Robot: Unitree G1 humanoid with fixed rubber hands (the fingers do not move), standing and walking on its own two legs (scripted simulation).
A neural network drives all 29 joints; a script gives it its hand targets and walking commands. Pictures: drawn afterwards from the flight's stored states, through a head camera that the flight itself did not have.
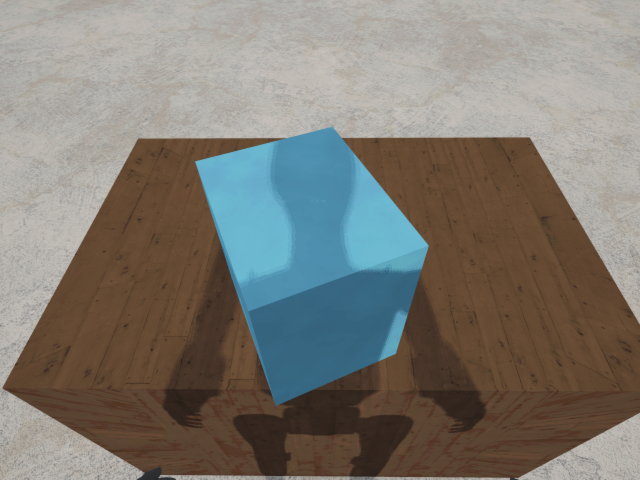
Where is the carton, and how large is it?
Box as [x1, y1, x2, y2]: [195, 127, 428, 405]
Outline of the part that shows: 332,127 195,161 226,261 276,405 395,353 428,246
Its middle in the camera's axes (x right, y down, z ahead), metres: -0.03 +0.03 +0.58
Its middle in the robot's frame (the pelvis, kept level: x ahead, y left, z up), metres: +0.42 +0.03 +0.01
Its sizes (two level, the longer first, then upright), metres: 0.253 0.203 0.267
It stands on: a pedestal, 0.65 m high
